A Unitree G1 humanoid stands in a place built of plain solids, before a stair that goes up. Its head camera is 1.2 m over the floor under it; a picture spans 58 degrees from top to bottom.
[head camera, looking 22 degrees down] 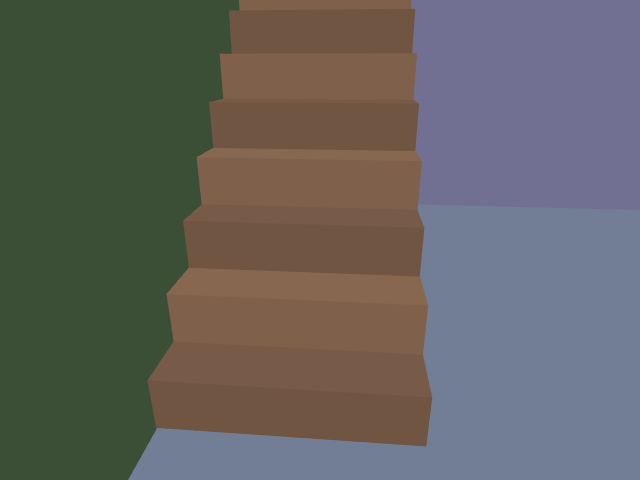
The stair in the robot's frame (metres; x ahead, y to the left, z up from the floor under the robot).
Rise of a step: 0.21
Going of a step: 0.22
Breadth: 0.95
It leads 5 degrees to the right of straight ahead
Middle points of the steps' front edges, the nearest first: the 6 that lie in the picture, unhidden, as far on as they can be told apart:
1.14 0.11 0.21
1.36 0.09 0.42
1.58 0.07 0.63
1.80 0.05 0.84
2.03 0.04 1.04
2.25 0.02 1.25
